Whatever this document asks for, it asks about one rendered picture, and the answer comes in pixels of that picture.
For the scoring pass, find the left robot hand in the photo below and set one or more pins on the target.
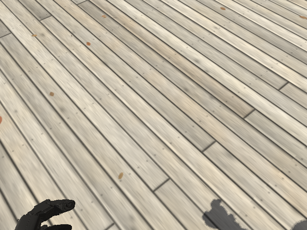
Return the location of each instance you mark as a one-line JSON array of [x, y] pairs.
[[44, 211]]

